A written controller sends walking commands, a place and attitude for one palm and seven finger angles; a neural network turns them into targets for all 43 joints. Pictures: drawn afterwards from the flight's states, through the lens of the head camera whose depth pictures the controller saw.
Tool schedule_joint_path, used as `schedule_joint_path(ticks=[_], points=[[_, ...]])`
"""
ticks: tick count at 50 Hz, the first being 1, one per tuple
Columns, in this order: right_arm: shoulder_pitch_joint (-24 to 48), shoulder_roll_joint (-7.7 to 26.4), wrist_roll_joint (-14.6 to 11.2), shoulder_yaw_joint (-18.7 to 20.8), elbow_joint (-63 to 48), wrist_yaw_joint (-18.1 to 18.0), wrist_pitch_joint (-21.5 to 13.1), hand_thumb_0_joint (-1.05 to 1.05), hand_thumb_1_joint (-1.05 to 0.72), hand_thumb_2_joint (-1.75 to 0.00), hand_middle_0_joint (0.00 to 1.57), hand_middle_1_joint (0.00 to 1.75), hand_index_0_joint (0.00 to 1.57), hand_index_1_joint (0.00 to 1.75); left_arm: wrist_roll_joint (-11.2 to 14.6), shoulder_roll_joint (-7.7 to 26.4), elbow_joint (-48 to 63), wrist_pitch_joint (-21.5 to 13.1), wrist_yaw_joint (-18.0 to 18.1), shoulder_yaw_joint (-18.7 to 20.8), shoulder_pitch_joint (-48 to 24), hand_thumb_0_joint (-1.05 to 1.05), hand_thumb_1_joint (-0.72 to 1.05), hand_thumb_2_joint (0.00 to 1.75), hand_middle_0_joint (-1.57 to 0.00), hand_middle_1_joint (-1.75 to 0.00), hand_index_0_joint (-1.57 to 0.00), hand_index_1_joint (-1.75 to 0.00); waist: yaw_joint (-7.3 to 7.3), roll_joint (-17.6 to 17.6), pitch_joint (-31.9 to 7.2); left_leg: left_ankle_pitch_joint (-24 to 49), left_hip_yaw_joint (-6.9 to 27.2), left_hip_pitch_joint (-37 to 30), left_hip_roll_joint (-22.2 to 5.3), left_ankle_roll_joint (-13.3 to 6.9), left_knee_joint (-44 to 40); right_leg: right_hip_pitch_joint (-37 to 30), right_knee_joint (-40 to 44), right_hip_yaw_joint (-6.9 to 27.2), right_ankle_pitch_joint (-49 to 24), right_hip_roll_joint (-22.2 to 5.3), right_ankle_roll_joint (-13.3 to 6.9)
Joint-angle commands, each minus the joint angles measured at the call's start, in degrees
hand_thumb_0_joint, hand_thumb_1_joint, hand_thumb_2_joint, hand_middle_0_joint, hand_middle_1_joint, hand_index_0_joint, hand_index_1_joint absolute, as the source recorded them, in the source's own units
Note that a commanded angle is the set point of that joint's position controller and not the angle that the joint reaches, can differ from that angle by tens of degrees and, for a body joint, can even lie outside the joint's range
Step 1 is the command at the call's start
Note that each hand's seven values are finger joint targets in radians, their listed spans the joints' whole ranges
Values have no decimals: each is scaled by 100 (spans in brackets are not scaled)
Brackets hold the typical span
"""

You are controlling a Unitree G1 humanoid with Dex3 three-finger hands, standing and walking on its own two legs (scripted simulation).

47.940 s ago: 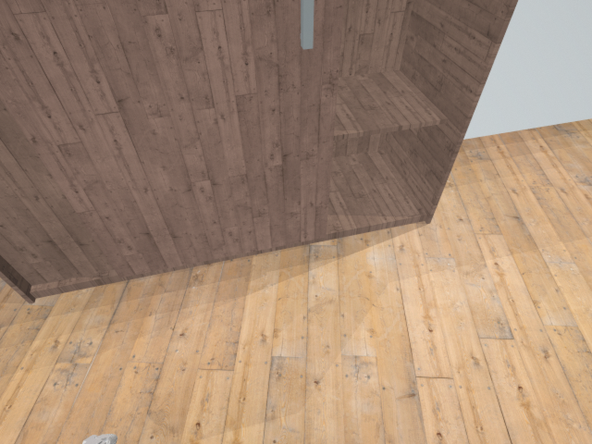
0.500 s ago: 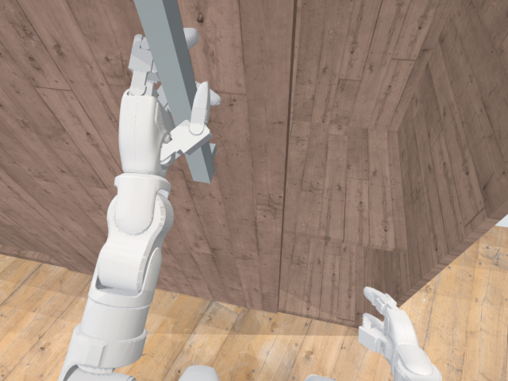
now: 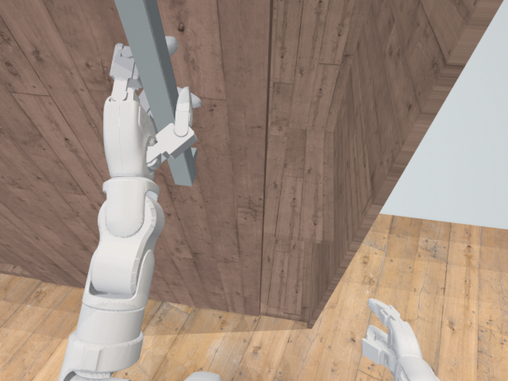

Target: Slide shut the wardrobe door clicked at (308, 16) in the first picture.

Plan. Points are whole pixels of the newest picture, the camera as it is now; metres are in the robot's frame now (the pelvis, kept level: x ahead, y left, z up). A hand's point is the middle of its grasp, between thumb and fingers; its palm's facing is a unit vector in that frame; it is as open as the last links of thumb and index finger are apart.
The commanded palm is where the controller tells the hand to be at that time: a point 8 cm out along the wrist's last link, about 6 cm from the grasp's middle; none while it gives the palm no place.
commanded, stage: step sideways, sliding the door along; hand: left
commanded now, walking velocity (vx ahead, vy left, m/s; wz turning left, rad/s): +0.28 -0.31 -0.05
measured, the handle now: (166, 75) +0.37 +0.16 +0.28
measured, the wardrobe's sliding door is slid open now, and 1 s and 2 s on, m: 0.18 0.00 0.00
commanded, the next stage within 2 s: stop walking and hold the door there in 0.82 s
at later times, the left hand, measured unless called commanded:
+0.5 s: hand (335, 147) +0.33 -0.03 +0.24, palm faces +0.10 -0.99 -0.07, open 7.4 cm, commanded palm +0.29 -0.02 +0.26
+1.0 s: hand (342, 141) +0.34 -0.04 +0.24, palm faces +0.44 -0.88 -0.16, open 7.4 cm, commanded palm +0.28 -0.01 +0.24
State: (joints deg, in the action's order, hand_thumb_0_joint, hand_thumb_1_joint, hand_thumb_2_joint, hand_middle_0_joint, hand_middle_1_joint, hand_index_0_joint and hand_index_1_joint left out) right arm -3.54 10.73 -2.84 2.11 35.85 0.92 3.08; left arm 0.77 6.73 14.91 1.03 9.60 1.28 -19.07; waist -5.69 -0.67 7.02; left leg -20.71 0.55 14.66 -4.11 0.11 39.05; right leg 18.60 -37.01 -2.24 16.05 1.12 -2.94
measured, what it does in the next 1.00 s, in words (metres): steps to the right: left foot, then right foot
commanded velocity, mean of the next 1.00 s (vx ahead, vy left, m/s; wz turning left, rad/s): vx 0.22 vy -0.25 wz -0.03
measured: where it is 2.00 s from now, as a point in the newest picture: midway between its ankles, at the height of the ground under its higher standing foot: outside the picture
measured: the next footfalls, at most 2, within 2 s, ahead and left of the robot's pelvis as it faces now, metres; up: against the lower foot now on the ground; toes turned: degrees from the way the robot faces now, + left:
left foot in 0.02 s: +0.03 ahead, +0.16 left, +0.00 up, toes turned +2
right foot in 0.22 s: +0.08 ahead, -0.19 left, +0.00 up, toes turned -1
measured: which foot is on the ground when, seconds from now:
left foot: up 0.00-0.00, down 0.02-0.24, up 0.26-0.36, down 0.38-0.58, up 0.60-0.70, down 0.72-1.00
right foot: down 0.00-0.02, up 0.04-0.20, down 0.22-0.38, up 0.40-0.54, down 0.56-0.72, up 0.74-1.00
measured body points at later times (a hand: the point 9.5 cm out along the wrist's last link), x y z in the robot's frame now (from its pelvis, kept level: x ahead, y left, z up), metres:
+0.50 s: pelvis +0.01 -0.15 +0.01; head +0.04 -0.15 +0.46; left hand +0.31 +0.02 +0.24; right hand +0.23 -0.35 -0.08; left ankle -0.01 +0.05 -0.72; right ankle +0.04 -0.22 -0.70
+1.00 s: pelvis +0.05 -0.28 +0.00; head +0.09 -0.27 +0.45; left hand +0.31 +0.01 +0.24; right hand +0.28 -0.46 -0.08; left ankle +0.00 -0.06 -0.72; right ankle +0.08 -0.43 -0.72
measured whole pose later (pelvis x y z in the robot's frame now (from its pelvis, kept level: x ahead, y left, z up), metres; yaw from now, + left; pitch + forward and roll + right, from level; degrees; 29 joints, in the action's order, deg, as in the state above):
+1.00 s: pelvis +0.05 -0.28 +0.00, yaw -1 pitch -3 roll -3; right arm -4.3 8.6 -2.6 -0.4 31.2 3.6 3.3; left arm 4.3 19.5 20.0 -3.9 7.8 16.3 -7.8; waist -7.7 -2.8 8.3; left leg -22.1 3.6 6.5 -13.8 7.2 32.4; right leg 15.8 -35.8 -3.2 13.9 0.2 -0.9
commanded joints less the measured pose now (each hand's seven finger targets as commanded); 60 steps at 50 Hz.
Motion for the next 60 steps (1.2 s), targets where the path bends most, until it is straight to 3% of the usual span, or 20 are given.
schedule_joint_path(ticks=[1, 3, 9, 13, 17, 19, 21, 26, 30, 32, 34, 36, 38, 41, 46, 47, 49, 52, 56, 60], points=[[743, 657, 60, 271, -1109, 84, -321, 0, -90, -90, 20, 30, 20, 30, 188, -340, 1920, -1110, -705, -1796, -2554, 0, 90, 90, -45, -140, -45, -140, 777, -1382, -2504, 3592, 1979, -2562, -2196, -1145, -2211, 986, -2108, 262, 810, 28, 113], [839, 584, 114, 237, -1116, 124, -216, 0, -90, -90, 20, 30, 20, 30, 228, 170, 2246, -1144, -722, -1338, -2692, 0, 90, 90, -45, -140, -45, -140, 677, -1292, -2065, 4796, 1827, -2499, -2424, -1550, -1788, 1386, -2305, 721, 1073, -304, 132], [758, 569, -21, 171, -1283, 152, -264, 0, -90, -90, 20, 30, 20, 30, 27, -300, 1741, -1060, -771, -1648, -2460, 0, 90, 90, -45, -140, -45, -140, 604, -952, -2104, 2741, -152, -1082, -1171, -433, -560, -1094, 636, -282, -602, 162, 255], [669, 377, -76, 154, -1125, 48, -323, 0, -90, -90, 20, 30, 20, 30, 80, -82, 1932, -838, -574, -1647, -2274, 0, 90, 90, -45, -140, -45, -140, 643, 1940, -2000, -521, -168, 295, 447, 53, 1119, -1376, 2011, 2738, -2476, -1323, -766], [586, 314, 44, 34, -936, -12, -293, 0, -90, -90, 20, 30, 20, 30, 75, 139, 2446, -1027, -484, -1403, -2192, 0, 90, 90, -45, -140, -45, -140, 869, 547, -2621, 1367, -308, -1160, 116, -115, -1784, -1487, 518, 1148, -3847, -745, -374], [731, 655, 84, 171, -1087, 38, -219, 0, -90, -90, 20, 30, 20, 30, 160, 155, 2316, -1078, -598, -1394, -1882, 0, 90, 90, -45, -140, -45, -140, 777, -1150, -2527, 4116, 1424, -2521, -1813, -947, -1926, 416, -1069, 226, -729, 12, 169], [937, 539, 145, 163, -1199, 100, -123, 0, -90, -90, 20, 30, 20, 30, 135, 487, 2518, -1097, -661, -1033, -2033, 0, 90, 90, -45, -140, -45, -140, 665, -1123, -1987, 4974, 1653, -2224, -2410, -1469, -1812, 924, -1723, 548, 1052, -158, 170], [895, 482, -20, 130, -1330, 159, -98, 0, -90, -90, 20, 30, 20, 30, 52, 126, 2276, -1070, -704, -1274, -1923, 0, 90, 90, -45, -140, -45, -140, 524, -743, -2227, 3022, -118, -1028, -1195, -486, -372, -1380, 781, -88, -733, 132, 231], [848, 347, -67, 97, -1304, 26, -204, 0, -90, -90, 20, 30, 20, 30, 94, -12, 2371, -830, -561, -1467, -1876, 0, 90, 90, -45, -140, -45, -140, 580, 1882, -1960, -790, -134, 363, 505, -40, 1172, -1331, 2333, 2897, -1440, -1267, -645], [716, 234, -62, 8, -1248, 66, -282, 0, -90, -90, 20, 30, 20, 30, 103, -454, 2808, -907, -560, -1885, -1991, 0, 90, 90, -45, -140, -45, -140, 678, 953, -2149, -732, 34, 189, 367, -115, 603, -1645, 1833, 2416, -2793, -1229, -911], [666, 297, -10, -27, -1143, 34, -293, 0, -90, -90, 20, 30, 20, 30, 93, -408, 2815, -1062, -535, -1924, -2047, 0, 90, 90, -45, -140, -45, -140, 900, 89, -2506, 1208, -165, -1379, 177, -177, -1762, -1173, 764, 1172, -2812, -664, -414], [711, 606, 11, 147, -1307, 118, -289, 0, -90, -90, 20, 30, 20, 30, 178, -225, 2750, -1128, -616, -1817, -1774, 0, 90, 90, -45, -140, -45, -140, 764, -1480, -2430, 3546, 1788, -2777, -1885, -1035, -2058, 616, -1134, 312, -263, -3, 71], [851, 429, 73, 133, -1408, 189, -196, 0, -90, -90, 20, 30, 20, 30, 210, -32, 2933, -1089, -656, -1555, -1708, 0, 90, 90, -45, -140, -45, -140, 679, -1351, -2070, 4912, 2028, -2782, -2286, -1538, -1847, 1323, -2458, 651, 1006, -84, 137], [539, 582, 75, 150, -1338, 276, -188, 0, -90, -90, 20, 30, 20, 30, 144, 32, 2914, -1077, -637, -1427, -1427, 0, 90, 90, -45, -140, -45, -140, 614, -906, -1992, 5293, 888, -3046, -1964, -1207, -1207, 1491, -1974, 473, 1162, -208, 107], [596, 629, -8, 169, -1500, 356, -369, 0, -90, -90, 20, 30, 20, 30, 138, 273, 2907, -1090, -620, -1134, -1319, 0, 90, 90, -45, -140, -45, -140, 595, -1808, -1778, 4864, -16, -1928, -1553, -623, -1129, -177, -585, -448, 380, 124, 246], [235, 974, -14, 270, -999, 138, -264, 0, -90, -90, 20, 30, 20, 30, 52, 3567, 901, -1099, -323, 2548, 28, 0, 90, 90, -45, -140, -45, -140, 401, -1933, -1740, 4633, -306, -1805, -1398, -467, -855, -245, -62, -486, 131, 229, 306], [341, 797, -47, 144, -1141, 124, -214, 0, -90, -90, 20, 30, 20, 30, 169, 2506, 1645, -1012, -468, 1771, -34, 0, 90, 90, -45, -140, -45, -140, 456, -1165, -1735, 3518, -450, -982, -806, -181, 392, -1518, 1462, -271, -1382, 163, 218], [291, 676, -20, -13, -992, -99, -486, 0, -90, -90, 20, 30, 20, 30, 307, 3374, 1537, -982, -203, 2697, 502, 0, 90, 90, -45, -140, -45, -140, 480, 1367, -1919, -1112, 0, 656, 274, 95, 2089, -1829, 1801, 2425, -4146, -1747, -736], [248, 715, 83, -126, -695, -327, -645, 0, -90, -90, 20, 30, 20, 30, 299, 3197, 1848, -1077, 36, 2878, 1369, 0, 90, 90, -45, -140, -45, -140, 673, 712, -2076, 517, -113, -279, 312, -45, -1473, -2069, 1048, 1289, -4436, -1210, -181], [380, 859, 35, 36, -1007, -318, -816, 0, -90, -90, 20, 30, 20, 30, 213, 2496, 2390, -1237, -44, 2240, 2024, 0, 90, 90, -45, -140, -45, -140, 567, -767, -1936, 3042, 357, -1022, -557, -234, -1448, -1276, 1040, 1022, -2945, -680, 243]])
